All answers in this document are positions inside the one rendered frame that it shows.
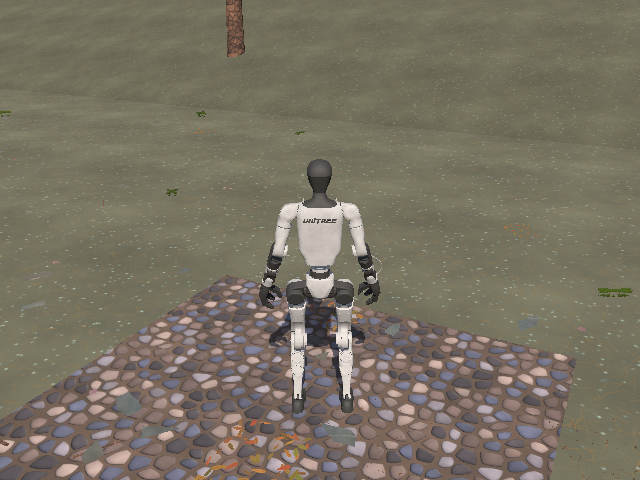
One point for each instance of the robot right hand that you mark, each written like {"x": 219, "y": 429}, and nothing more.
{"x": 373, "y": 288}

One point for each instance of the robot left upper arm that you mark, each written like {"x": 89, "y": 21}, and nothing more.
{"x": 287, "y": 213}

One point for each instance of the robot right upper arm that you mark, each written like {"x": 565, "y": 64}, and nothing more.
{"x": 351, "y": 212}

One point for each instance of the robot left hand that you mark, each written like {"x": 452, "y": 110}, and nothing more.
{"x": 264, "y": 294}

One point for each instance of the left robot forearm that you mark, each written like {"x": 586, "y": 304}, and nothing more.
{"x": 272, "y": 268}

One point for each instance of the right robot forearm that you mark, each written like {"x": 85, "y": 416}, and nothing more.
{"x": 368, "y": 267}

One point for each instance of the right robot thigh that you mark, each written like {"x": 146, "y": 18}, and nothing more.
{"x": 344, "y": 298}

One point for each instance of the robot right shin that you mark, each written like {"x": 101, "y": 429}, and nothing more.
{"x": 346, "y": 365}

